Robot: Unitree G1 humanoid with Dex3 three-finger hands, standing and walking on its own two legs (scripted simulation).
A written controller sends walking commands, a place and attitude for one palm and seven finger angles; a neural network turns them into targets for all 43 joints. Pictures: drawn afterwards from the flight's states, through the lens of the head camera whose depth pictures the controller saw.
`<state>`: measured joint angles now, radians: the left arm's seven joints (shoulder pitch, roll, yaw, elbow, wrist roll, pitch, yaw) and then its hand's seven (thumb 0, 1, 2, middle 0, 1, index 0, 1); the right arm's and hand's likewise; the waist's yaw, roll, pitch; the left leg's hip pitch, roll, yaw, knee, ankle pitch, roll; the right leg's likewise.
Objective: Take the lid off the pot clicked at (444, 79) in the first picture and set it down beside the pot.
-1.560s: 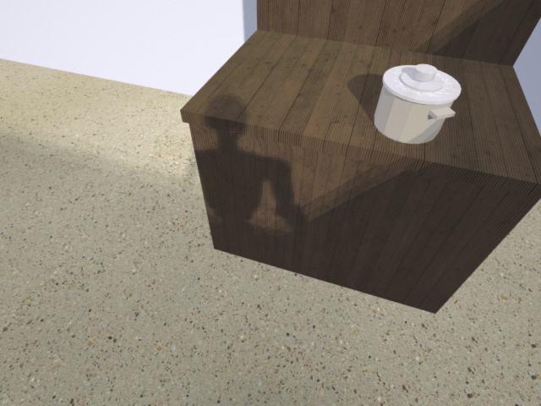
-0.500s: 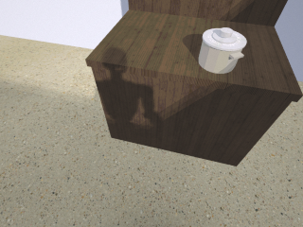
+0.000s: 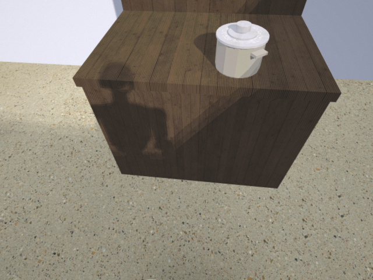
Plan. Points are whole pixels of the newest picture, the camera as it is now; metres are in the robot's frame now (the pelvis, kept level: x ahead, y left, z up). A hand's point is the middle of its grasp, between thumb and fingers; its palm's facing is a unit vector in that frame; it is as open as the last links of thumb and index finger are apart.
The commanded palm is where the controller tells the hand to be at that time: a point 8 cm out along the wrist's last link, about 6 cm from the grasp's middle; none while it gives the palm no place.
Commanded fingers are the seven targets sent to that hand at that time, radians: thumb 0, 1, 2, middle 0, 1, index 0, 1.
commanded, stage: take the last steps up to it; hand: left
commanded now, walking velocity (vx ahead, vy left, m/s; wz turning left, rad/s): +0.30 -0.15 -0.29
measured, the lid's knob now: (243, 26) +0.87 -0.14 +0.13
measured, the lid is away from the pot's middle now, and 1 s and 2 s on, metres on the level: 0.00 0.00 0.00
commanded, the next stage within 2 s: come to a stop and stand still in 1.10 s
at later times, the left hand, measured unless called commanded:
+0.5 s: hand (120, 264) +0.18 +0.19 -0.16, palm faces -0.15 -0.98 -0.14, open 7.4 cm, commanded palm none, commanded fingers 0.00 0.90 0.90 -0.20 -0.30 -0.20 -0.30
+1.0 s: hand (176, 207) +0.34 +0.06 -0.17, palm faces -0.12 -0.98 -0.16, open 7.2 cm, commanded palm none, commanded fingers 0.00 0.90 0.90 -0.20 -0.30 -0.20 -0.30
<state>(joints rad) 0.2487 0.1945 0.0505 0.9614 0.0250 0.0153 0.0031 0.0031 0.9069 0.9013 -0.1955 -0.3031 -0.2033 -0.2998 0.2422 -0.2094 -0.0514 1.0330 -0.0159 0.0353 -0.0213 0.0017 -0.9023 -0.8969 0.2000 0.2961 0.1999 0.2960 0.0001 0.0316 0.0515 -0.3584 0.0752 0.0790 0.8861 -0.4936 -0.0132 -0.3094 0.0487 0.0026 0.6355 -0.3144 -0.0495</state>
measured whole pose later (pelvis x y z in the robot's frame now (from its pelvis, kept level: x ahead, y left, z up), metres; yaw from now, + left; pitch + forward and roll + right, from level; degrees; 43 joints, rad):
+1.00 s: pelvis +0.26 -0.11 +0.01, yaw -8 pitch -1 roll -3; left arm 0.24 0.18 0.06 1.03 0.02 -0.02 0.01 -0.01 0.93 0.90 -0.20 -0.30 -0.20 -0.30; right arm 0.26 -0.15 -0.06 1.00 -0.03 -0.03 -0.01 0.00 -0.92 -0.90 0.20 0.30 0.20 0.30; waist -0.03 0.00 -0.01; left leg -0.38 0.10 0.14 0.69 -0.33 0.02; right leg -0.21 0.05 -0.18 0.49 -0.27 -0.07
